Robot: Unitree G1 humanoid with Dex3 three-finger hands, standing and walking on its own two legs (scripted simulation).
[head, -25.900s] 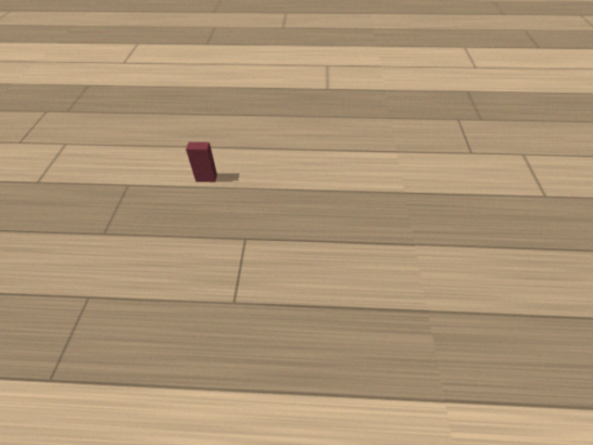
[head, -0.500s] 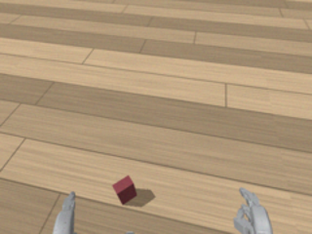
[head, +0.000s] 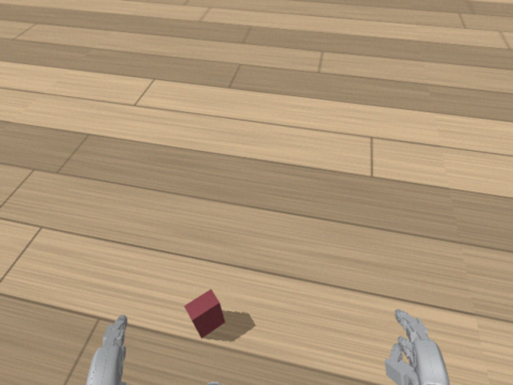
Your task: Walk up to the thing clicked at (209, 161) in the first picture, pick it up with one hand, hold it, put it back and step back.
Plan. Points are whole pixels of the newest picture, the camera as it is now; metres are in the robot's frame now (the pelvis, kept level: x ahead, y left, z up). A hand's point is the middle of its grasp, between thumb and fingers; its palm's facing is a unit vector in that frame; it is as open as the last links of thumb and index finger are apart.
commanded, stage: stand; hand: left
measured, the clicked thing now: (206, 314) +0.44 +0.19 -0.62
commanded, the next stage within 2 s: none
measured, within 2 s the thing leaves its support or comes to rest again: neither
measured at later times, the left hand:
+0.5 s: hand out of the picture +0.09 +0.25 -0.11, palm faces -0.02 -0.93 -0.36, open 7.7 cm
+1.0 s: hand out of the picture +0.03 +0.26 -0.10, palm faces -0.01 -0.94 -0.35, open 7.4 cm
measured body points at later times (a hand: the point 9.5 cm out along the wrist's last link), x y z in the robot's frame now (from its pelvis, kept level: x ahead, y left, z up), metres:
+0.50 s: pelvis -0.01 +0.01 +0.03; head +0.01 +0.01 +0.48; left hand +0.09 +0.30 -0.09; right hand +0.09 -0.28 -0.09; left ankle +0.01 +0.13 -0.69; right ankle -0.01 -0.13 -0.69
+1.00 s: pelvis -0.02 +0.01 +0.06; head -0.02 +0.01 +0.51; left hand +0.03 +0.31 -0.08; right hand +0.05 -0.27 -0.09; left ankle +0.01 +0.13 -0.69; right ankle -0.01 -0.13 -0.69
